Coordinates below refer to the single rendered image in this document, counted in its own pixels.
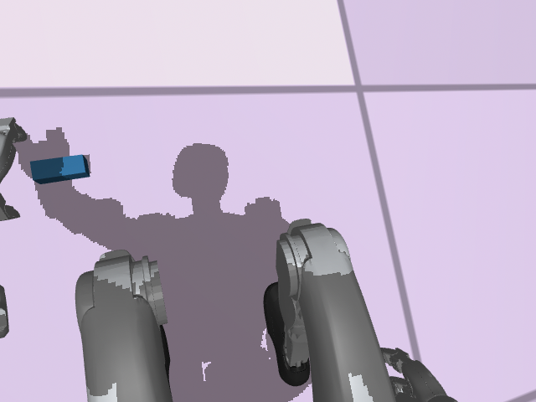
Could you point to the left robot hand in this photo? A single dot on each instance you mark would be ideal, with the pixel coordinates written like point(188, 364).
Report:
point(10, 132)

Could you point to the right robot foot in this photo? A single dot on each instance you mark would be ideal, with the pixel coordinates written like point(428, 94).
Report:
point(294, 376)

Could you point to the small box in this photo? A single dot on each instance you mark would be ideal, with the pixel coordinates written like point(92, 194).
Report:
point(59, 169)

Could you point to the right robot hand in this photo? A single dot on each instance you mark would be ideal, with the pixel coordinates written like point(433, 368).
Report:
point(418, 385)

